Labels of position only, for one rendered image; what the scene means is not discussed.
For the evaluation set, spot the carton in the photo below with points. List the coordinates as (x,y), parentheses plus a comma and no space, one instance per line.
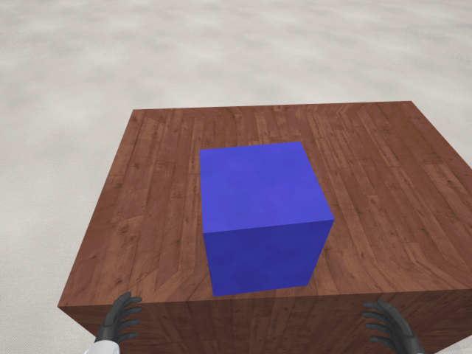
(264,216)

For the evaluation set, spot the robot right hand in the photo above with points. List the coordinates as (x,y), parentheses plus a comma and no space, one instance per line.
(402,339)

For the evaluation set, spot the pedestal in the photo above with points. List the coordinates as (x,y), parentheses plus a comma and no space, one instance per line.
(400,195)

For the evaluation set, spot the robot left hand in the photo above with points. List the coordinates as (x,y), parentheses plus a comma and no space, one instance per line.
(112,324)

